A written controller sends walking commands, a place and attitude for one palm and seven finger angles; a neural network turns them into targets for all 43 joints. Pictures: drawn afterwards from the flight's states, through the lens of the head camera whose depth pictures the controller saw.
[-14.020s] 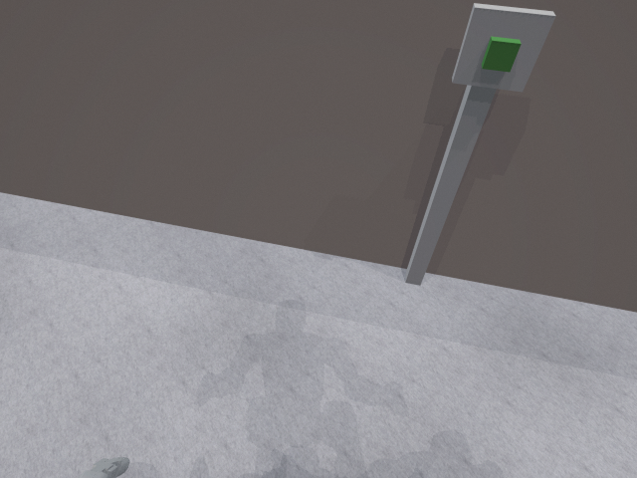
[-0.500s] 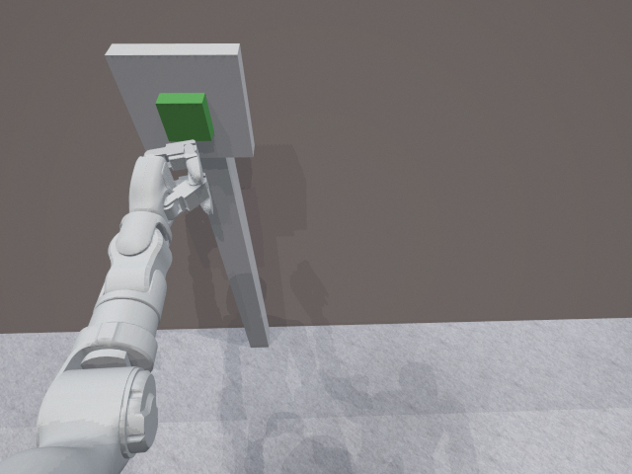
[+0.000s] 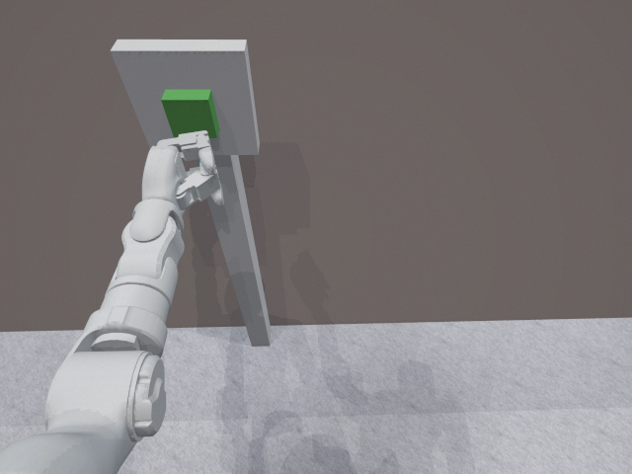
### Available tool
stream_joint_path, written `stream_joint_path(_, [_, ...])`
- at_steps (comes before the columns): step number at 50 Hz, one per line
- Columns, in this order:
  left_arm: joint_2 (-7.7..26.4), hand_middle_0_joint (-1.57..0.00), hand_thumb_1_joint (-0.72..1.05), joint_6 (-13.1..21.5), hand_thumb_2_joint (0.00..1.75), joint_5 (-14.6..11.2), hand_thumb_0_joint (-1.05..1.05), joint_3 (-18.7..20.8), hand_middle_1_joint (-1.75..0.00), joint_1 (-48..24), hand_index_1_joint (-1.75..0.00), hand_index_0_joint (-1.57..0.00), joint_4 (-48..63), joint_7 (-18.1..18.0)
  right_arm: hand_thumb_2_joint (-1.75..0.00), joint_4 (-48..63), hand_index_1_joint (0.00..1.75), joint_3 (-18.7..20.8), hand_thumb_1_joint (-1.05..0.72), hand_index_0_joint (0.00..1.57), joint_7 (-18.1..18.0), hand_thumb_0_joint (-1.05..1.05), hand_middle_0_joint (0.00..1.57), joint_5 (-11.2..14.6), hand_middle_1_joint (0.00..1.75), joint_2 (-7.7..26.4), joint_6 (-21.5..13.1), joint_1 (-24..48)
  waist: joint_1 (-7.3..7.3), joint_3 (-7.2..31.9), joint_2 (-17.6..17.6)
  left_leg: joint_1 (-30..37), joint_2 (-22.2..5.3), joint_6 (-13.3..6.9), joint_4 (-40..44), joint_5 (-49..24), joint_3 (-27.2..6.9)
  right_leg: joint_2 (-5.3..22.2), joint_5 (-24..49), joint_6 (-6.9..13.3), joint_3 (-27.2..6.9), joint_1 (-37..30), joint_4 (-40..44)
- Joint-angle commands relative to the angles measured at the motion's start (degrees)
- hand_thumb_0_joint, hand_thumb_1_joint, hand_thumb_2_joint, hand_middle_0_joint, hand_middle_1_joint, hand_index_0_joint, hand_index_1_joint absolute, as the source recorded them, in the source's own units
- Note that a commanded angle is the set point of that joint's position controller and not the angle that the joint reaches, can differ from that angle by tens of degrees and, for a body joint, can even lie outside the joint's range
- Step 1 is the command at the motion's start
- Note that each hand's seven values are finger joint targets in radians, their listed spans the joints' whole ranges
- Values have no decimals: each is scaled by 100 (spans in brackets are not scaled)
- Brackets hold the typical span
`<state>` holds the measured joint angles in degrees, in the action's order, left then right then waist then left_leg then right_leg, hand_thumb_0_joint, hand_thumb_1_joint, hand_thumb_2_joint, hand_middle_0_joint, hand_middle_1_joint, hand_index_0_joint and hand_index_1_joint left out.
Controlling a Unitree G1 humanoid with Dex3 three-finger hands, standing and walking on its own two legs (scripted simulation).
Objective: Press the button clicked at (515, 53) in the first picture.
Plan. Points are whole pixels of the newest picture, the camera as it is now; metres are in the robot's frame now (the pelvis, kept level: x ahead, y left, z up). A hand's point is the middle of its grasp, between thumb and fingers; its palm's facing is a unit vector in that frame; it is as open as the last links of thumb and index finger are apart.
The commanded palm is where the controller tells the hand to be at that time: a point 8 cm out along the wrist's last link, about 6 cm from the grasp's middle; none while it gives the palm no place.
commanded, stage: press the button with the knuckle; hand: left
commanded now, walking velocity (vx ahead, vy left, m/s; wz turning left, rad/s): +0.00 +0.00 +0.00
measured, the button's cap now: (192, 113) +0.55 +0.16 +0.16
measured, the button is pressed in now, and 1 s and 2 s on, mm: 0 10 0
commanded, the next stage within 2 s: hold the button down briefly in 0.92 s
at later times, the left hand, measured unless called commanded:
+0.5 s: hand (225, 160) +0.49 +0.12 +0.13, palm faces +0.00 -1.00 -0.01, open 3.2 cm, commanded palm +0.47 +0.18 +0.13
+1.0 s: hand (224, 153) +0.51 +0.12 +0.13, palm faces -0.01 -1.00 -0.01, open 3.5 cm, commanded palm +0.51 +0.18 +0.13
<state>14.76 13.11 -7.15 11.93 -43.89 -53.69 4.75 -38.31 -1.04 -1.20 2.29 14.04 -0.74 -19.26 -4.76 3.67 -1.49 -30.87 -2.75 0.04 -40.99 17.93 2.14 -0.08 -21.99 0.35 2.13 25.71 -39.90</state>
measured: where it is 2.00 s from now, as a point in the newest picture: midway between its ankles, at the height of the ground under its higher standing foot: outside the picture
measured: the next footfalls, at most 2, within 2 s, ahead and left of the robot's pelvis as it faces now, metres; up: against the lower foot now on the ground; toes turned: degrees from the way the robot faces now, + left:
none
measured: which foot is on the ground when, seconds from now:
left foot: down 0.00-1.00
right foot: down 0.00-1.00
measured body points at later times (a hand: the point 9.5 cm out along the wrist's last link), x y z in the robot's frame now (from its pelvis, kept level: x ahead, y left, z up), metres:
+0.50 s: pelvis +0.00 -0.01 +0.00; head +0.06 -0.01 +0.44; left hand +0.49 +0.17 +0.13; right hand +0.01 -0.27 -0.12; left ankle +0.03 +0.12 -0.72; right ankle -0.02 -0.12 -0.72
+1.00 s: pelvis -0.01 +0.00 -0.01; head +0.07 +0.00 +0.43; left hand +0.50 +0.18 +0.13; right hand -0.02 -0.27 -0.12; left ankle +0.03 +0.12 -0.72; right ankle -0.02 -0.12 -0.72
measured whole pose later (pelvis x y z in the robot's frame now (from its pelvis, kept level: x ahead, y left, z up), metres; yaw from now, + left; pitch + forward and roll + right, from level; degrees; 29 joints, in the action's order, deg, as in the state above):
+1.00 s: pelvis -0.01 +0.00 -0.01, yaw +0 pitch +13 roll -2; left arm 24.1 17.2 -2.4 18.6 -60.4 -73.4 6.0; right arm -39.7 -1.3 -1.3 0.4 15.7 -1.6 -23.1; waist -10.8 3.1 -1.6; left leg -39.7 -3.9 0.4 -44.0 17.4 1.0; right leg -1.3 -21.1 0.8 2.9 34.0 -42.1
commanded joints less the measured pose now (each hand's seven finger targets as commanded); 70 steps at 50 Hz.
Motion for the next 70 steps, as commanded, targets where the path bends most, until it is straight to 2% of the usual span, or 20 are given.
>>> stream_joint_path(1, [1264, -130, 90, 303, 90, -45, 0, 373, -150, -3036, -150, -130, 757, -55, -90, 491, 30, 327, -90, 20, -92, 0, 20, -40, 30, 858, -174, -357, -146, 1690, 235, 1384, 245, -194, 385, -1147, -187, -209, 1822, 24, -30, 63, 598])
stream_joint_path(7, [1263, -130, 90, 646, 90, 75, 0, 298, -150, -3360, -150, -130, 710, -21, -90, 427, 30, 355, -90, 20, -37, 0, 20, -99, 30, 862, -199, -546, -211, 2068, -177, 1655, 212, -159, 248, -1410, -237, -233, 1880, 54, -27, 271, 461])
stream_joint_path(10, [1280, -130, 90, 685, 90, 46, 0, 352, -150, -3433, -150, -130, 665, 11, -90, 391, 30, 405, -90, 20, -15, 0, 20, -108, 30, 893, -201, -661, -233, 2335, -38, 1719, 196, -163, 193, -1590, -249, -254, 2036, 40, -16, 224, 410])
stream_joint_path(11, [1324, -130, 90, 644, 90, 44, 0, 403, -150, -3271, -150, -130, 529, 21, -90, 402, 30, 399, -90, 20, -15, 0, 20, -108, 30, 900, -181, -659, -175, 2304, -134, 1650, 209, -154, 196, -1580, -219, -249, 2059, 48, -28, 186, 418])
stream_joint_path(14, [1365, -130, 90, 549, 90, 76, 0, 397, -150, -3601, -150, -130, 220, -23, -90, 327, 30, 381, -90, 20, -26, 0, 20, -124, 30, 920, -146, -770, -334, 1915, 140, 1329, 217, -199, 215, -1301, -212, -252, 1892, 10, -35, 291, 498])
stream_joint_path(18, [1840, -130, 90, 621, 90, 131, 0, 739, -150, -3838, -150, -130, 351, -107, -90, 352, 30, 385, -90, 20, -45, 0, 20, -144, 30, 943, -128, -826, -305, 2142, 115, 1221, 232, -224, 211, -1321, -159, -232, 2050, -13, -113, 63, 473])
stream_joint_path(20, [1943, -130, 90, 737, 90, 171, 0, 814, -150, -3916, -150, -130, 425, -115, -90, 353, 30, 388, -90, 20, -34, 0, 20, -163, 30, 936, -132, -875, -292, 2357, -1, 1319, 231, -220, 171, -1444, -167, -236, 2147, -8, -124, 37, 423])
stream_joint_path(26, [2016, -130, 90, 791, 90, 181, 0, 827, -150, -3948, -150, -130, 281, 4, -90, 352, 30, 387, -90, 20, -33, 0, 20, -157, 30, 934, -99, -925, -324, 2373, -166, 1291, 240, -216, 111, -1527, -129, -248, 2327, -14, -150, 5, 424])
stream_joint_path(27, [2157, -130, 90, 766, 90, 167, 0, 928, -150, -4075, -150, -130, 249, -1, -90, 318, 30, 391, -90, 20, -45, 0, 20, -159, 30, 956, -92, -959, -372, 2308, -38, 1220, 234, -229, 110, -1468, -134, -254, 2301, -27, -156, -1, 444])
stream_joint_path(31, [2021, -130, 90, 685, 90, 161, 0, 742, -150, -4361, -150, -130, 30, 0, -90, 274, 30, 367, -90, 20, -64, 0, 20, -147, 30, 954, -97, -968, -529, 2004, -30, 1072, 233, -245, 135, -1137, -151, -251, 2000, -57, -178, 212, 544])
stream_joint_path(35, [2295, -130, 90, 727, 90, 208, 0, 926, -150, -4562, -150, -130, -49, -35, -90, 229, 30, 369, -90, 20, -70, 0, 20, -174, 30, 997, -126, -1067, -555, 2297, -43, 1119, 229, -249, 81, -1253, -192, -242, 2044, -59, -193, 194, 488])
stream_joint_path(49, [2561, -130, 90, 807, 90, 314, 0, 868, -150, -5391, -150, -130, -536, -67, -90, 108, 30, 327, -90, 20, -85, 0, 20, -221, 30, 1101, -213, -1280, -879, 2201, -272, 932, 181, -231, 11, -792, -309, -257, 1381, -68, -173, 691, 498])
stream_joint_path(55, [2934, -130, 90, 787, 90, 345, 0, 1068, -150, -5471, -150, -130, -804, -88, -90, 116, 30, 303, -90, 20, -101, 0, 20, -246, 30, 1171, -252, -1386, -913, 2233, -199, 674, 160, -240, 17, -508, -325, -253, 1071, -96, -188, 736, 518])
stream_joint_path(57, [2831, -130, 90, 771, 90, 331, 0, 1003, -150, -5503, -150, -130, -781, -85, -90, 129, 30, 306, -90, 20, -97, 0, 20, -248, 30, 1158, -263, -1396, -913, 2276, -292, 714, 164, -238, 21, -473, -326, -261, 1000, -90, -174, 785, 525])
stream_joint_path(61, [3031, -130, 90, 774, 90, 361, 0, 1138, -150, -5508, -150, -130, -884, -122, -90, 148, 30, 295, -90, 20, -100, 0, 20, -258, 30, 1183, -271, -1450, -884, 2228, -246, 613, 145, -225, 48, -353, -359, -267, 825, -75, -137, 830, 510])
stream_joint_path(64, [2794, -130, 90, 791, 90, 400, 0, 945, -150, -5662, -150, -130, -875, -160, -90, 137, 30, 284, -90, 20, -69, 0, 20, -292, 30, 1188, -298, -1476, -988, 2046, -376, 655, 140, -220, 64, -209, -392, -277, 644, -67, -100, 1092, 509])
stream_joint_path(65, [3001, -130, 90, 829, 90, 431, 0, 1077, -150, -5696, -150, -130, -800, -193, -90, 145, 30, 301, -90, 20, -72, 0, 20, -297, 30, 1214, -305, -1487, -932, 2196, -492, 729, 122, -199, 57, -226, -410, -268, 617, -58, -93, 1118, 468])
stream_joint_path(67, [2775, -130, 90, 835, 90, 445, 0, 938, -150, -5619, -150, -130, -806, -231, -90, 164, 30, 295, -90, 20, -46, 0, 20, -312, 30, 1202, -322, -1473, -935, 2235, -521, 807, 121, -189, 63, -177, -444, -275, 530, -45, -51, 1243, 440])
stream_joint_path(69, [2871, -130, 90, 871, 90, 449, 0, 1078, -150, -5479, -150, -130, -808, -254, -90, 179, 30, 306, -90, 20, -32, 0, 20, -339, 30, 1222, -326, -1489, -875, 2313, -351, 806, 118, -196, 43, -239, -480, -285, 560, -31, -35, 1171, 398])
stream_joint_path(70, [2743, -130, 90, 891, 90, 446, 0, 969, -150, -5532, -150, -130, -695, -254, -90, 205, 30, 312, -90, 20, -20, 0, 20, -330, 30, 1210, -329, -1465, -876, 2401, -521, 928, 109, -177, 58, -254, -471, -279, 555, -35, -25, 1241, 373])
